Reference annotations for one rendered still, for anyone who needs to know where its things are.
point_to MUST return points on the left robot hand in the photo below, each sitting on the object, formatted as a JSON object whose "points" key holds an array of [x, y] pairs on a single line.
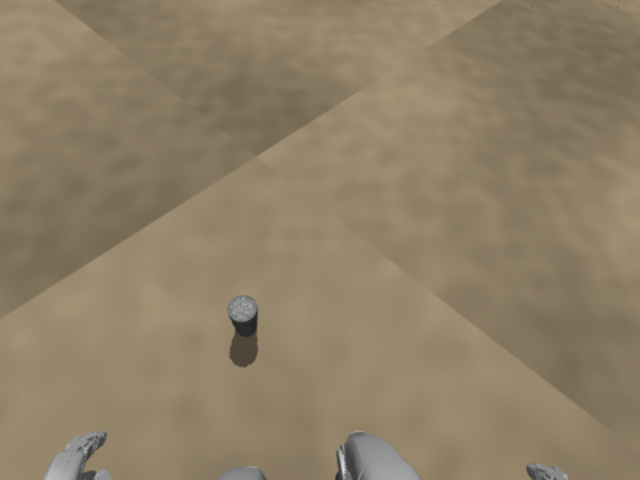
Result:
{"points": [[69, 465]]}

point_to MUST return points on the right robot hand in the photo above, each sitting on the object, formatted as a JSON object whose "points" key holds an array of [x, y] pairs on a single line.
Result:
{"points": [[542, 472]]}

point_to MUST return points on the cup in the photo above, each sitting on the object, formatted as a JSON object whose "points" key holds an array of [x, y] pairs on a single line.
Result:
{"points": [[243, 312]]}

